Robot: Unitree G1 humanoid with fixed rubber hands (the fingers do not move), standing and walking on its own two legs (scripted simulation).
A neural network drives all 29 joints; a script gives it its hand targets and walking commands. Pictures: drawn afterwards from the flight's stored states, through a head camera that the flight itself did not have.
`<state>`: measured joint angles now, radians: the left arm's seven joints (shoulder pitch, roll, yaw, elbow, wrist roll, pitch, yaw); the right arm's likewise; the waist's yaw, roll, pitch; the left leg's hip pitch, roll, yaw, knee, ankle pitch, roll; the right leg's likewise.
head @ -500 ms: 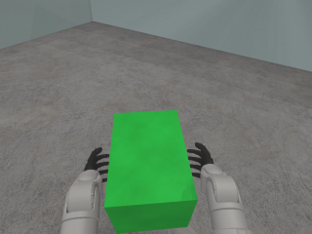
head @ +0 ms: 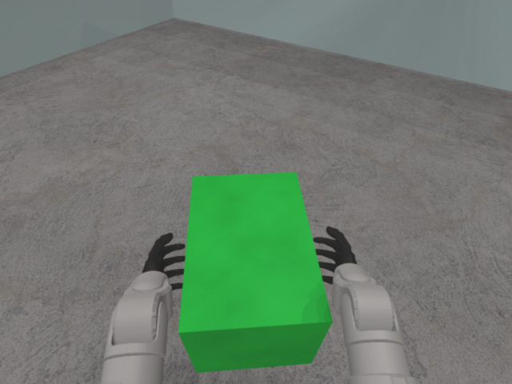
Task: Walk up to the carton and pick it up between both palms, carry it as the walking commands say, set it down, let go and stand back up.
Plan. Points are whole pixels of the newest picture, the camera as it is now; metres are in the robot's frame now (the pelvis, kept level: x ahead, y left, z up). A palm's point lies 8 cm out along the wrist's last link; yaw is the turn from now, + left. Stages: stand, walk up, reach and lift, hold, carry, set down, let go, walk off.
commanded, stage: carry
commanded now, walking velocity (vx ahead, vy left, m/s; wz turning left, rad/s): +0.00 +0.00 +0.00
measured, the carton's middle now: (249, 266) +0.36 +0.00 -0.03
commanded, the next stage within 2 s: none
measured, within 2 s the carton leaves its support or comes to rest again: neither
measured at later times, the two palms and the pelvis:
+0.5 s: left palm out of the picture +0.12 +0.19 -0.01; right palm out of the picture +0.11 -0.10 +0.01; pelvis -0.17 +0.05 -0.06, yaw -3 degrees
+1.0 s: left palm out of the picture -0.09 +0.24 +0.05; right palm out of the picture -0.07 -0.04 +0.06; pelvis -0.36 +0.09 +0.01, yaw +1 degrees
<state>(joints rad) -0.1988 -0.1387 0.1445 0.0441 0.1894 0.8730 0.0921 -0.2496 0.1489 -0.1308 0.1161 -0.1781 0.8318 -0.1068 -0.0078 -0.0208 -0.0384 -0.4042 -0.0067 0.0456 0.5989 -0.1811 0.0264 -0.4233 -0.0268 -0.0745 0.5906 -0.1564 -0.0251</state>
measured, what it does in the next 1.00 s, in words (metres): walks backwards: right foot, then left foot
